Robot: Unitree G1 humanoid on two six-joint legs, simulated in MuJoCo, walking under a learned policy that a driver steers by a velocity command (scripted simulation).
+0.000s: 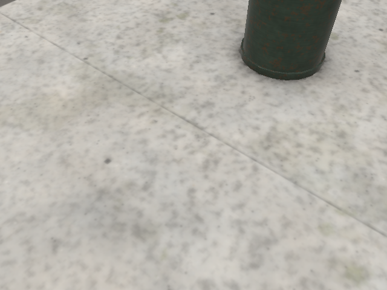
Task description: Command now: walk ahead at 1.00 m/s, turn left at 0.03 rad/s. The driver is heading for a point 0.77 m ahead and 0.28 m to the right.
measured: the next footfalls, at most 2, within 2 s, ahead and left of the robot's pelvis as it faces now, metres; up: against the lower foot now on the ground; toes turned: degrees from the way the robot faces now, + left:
left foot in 0.22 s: +0.37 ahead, +0.15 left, +0.00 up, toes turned -10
right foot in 0.66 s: +0.69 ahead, -0.23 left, +0.00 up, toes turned -34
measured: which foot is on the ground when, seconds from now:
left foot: up 0.00-0.20, down 0.22-0.66, up 0.68-1.00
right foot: down 0.00-0.22, up 0.24-0.64, down 0.66-1.00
